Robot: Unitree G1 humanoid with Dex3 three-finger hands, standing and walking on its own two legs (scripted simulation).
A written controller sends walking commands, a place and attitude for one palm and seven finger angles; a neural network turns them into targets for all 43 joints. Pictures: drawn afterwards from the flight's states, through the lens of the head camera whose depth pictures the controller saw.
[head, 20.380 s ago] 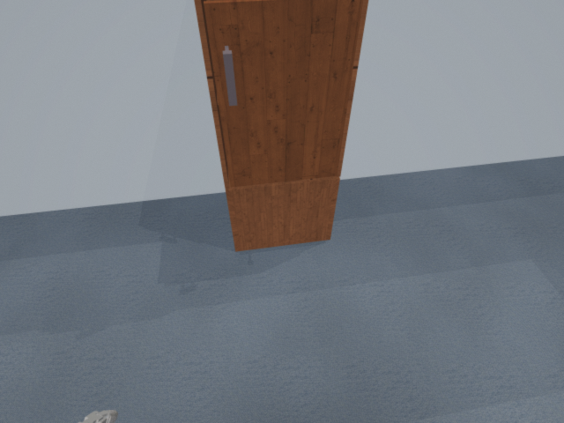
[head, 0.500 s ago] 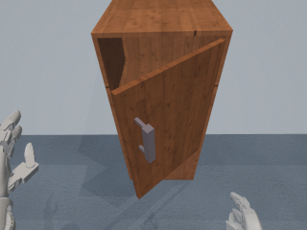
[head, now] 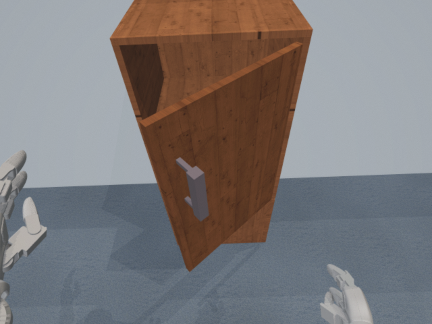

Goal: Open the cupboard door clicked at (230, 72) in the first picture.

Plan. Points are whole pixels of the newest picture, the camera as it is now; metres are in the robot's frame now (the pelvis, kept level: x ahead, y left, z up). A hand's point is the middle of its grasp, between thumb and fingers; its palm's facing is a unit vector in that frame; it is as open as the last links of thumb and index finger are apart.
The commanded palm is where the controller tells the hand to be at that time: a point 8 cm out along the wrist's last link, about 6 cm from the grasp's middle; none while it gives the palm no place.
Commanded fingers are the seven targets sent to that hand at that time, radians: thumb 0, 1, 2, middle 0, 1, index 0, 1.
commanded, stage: step back with the hand held close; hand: left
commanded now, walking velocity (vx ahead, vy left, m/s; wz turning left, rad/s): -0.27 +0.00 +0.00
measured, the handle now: (191, 189) +0.35 +0.09 +0.06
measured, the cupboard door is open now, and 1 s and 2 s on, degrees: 41 41 41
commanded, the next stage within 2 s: stop stepping back and stand still in 0.72 s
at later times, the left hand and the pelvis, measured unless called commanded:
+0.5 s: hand out of the picture +0.09 +0.31 +0.15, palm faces +0.45 -0.73 -0.51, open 7.4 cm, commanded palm +0.02 +0.34 +0.17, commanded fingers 0.00 0.90 0.90 -0.20 -0.30 -0.20 -0.30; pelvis -0.11 +0.03 -0.02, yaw +2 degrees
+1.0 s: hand out of the picture -0.06 +0.27 +0.17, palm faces +0.44 -0.78 -0.45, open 7.4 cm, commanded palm -0.12 +0.31 +0.17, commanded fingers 0.00 0.90 0.90 -0.20 -0.30 -0.20 -0.30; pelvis -0.26 +0.01 -0.02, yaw +1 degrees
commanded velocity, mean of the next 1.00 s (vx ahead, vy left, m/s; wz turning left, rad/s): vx -0.19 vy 0.01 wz -0.01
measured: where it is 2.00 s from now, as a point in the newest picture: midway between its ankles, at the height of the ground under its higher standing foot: outside the picture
